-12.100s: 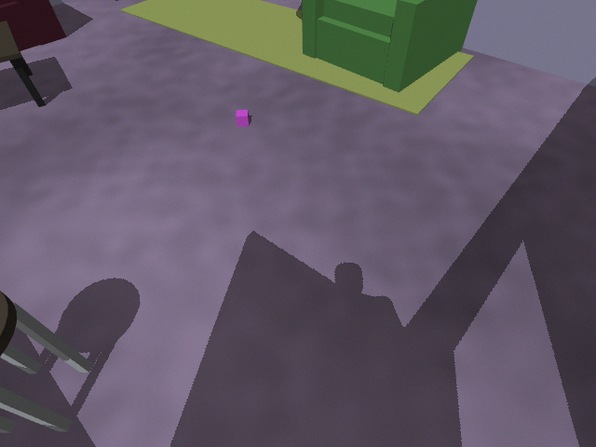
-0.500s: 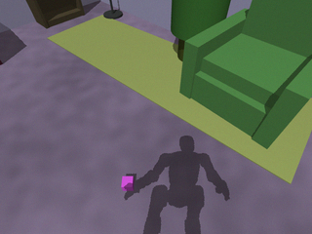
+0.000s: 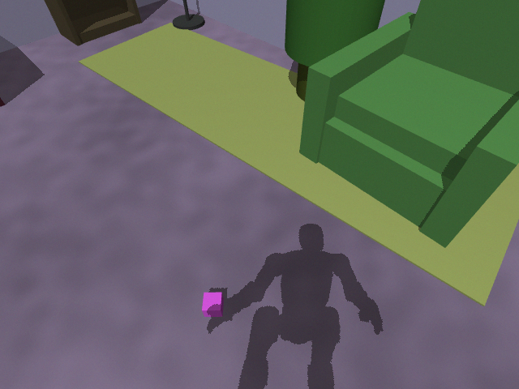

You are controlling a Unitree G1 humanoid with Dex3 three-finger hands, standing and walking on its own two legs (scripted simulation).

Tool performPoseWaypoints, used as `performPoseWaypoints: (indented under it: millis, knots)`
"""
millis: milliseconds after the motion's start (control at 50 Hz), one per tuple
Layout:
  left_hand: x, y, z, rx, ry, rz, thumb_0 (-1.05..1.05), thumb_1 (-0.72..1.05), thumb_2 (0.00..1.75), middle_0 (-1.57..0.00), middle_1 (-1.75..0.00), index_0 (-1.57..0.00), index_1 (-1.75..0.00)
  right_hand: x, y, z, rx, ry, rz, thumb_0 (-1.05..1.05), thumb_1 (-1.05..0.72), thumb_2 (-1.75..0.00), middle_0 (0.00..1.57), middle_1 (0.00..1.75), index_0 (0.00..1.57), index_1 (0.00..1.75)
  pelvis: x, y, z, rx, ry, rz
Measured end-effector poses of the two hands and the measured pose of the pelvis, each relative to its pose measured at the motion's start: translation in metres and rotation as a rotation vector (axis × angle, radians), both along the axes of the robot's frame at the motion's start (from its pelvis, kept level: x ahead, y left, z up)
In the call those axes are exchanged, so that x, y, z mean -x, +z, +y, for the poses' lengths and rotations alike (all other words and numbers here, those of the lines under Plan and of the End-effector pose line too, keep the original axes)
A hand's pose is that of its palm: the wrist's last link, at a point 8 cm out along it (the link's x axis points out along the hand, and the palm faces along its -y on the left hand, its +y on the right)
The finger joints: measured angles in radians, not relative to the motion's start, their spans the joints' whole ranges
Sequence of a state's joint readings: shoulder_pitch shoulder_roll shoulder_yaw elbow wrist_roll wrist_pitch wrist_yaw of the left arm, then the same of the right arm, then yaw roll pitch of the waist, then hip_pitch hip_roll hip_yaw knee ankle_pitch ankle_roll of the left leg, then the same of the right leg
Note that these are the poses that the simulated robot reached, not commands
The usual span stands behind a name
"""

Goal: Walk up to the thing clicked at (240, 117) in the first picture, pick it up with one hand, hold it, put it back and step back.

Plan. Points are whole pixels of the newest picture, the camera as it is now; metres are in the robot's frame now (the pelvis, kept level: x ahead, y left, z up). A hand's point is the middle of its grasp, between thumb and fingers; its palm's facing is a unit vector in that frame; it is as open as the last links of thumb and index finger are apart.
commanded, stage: stand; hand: left
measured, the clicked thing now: (213, 304) +0.51 +0.23 -0.75
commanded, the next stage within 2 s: walk up in 0.64 s
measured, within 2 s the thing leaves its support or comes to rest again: neither
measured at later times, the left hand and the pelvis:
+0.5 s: hand out of the picture +0.08 +0.25 -0.16, palm faces -0.05 -0.94 -0.34, open 7.4 cm; pelvis +0.01 +0.00 +0.00, yaw +0 degrees
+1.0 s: hand out of the picture +0.11 +0.21 -0.15, palm faces -0.04 -0.91 -0.41, open 7.4 cm; pelvis +0.06 -0.06 -0.01, yaw -1 degrees
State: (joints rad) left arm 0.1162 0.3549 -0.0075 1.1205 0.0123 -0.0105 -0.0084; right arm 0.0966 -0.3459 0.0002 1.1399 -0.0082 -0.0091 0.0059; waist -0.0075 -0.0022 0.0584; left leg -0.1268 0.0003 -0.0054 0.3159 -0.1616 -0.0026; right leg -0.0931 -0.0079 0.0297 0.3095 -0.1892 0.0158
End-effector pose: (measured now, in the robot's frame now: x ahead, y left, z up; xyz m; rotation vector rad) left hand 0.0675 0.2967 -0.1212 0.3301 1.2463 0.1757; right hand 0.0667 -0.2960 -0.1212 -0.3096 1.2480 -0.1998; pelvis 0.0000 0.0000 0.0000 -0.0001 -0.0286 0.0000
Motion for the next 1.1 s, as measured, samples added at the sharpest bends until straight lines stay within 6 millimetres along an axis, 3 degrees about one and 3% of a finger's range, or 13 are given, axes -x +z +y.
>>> performPoseWaypoints:
  millis: [680,780,900,980,1100]
  knots:
    - [-0.009,0.000,0.001,0.002,0.004,-0.005,0.00,0.90,0.90,-0.21,-0.30,-0.20,-0.30,-0.011,-0.001,-0.002,0.000,0.005,-0.018,0.01,-0.91,-0.90,0.21,0.30,0.20,0.30,-0.011,-0.002,-0.001,-0.006,-0.004,0.002]
    - [-0.016,0.001,0.003,-0.021,0.000,0.006,0.00,0.90,0.90,-0.21,-0.30,-0.20,-0.30,-0.002,0.000,-0.021,0.010,-0.029,-0.050,0.01,-0.91,-0.90,0.21,0.30,0.21,0.30,-0.024,-0.006,-0.014,-0.027,-0.022,-0.004]
    - [-0.037,0.007,-0.015,-0.065,-0.016,-0.021,0.01,0.90,0.90,-0.20,-0.30,-0.20,-0.30,0.009,-0.012,-0.066,0.031,-0.049,0.030,0.01,-0.90,-0.90,0.21,0.30,0.21,0.30,-0.042,-0.015,-0.044,-0.028,-0.025,-0.030]
    - [-0.041,0.010,-0.036,-0.076,-0.001,-0.015,0.00,0.90,0.90,-0.20,-0.30,-0.20,-0.30,-0.006,-0.018,-0.082,0.030,-0.055,0.065,0.01,-0.91,-0.90,0.21,0.30,0.20,0.30,-0.056,-0.015,-0.057,-0.006,-0.017,-0.030]
    - [-0.060,0.014,-0.058,-0.053,0.016,-0.032,0.00,0.90,0.90,-0.21,-0.30,-0.20,-0.30,-0.040,-0.017,-0.083,0.011,-0.013,0.070,0.01,-0.91,-0.90,0.20,0.30,0.20,0.30,-0.078,-0.009,-0.063,0.000,-0.004,-0.014]
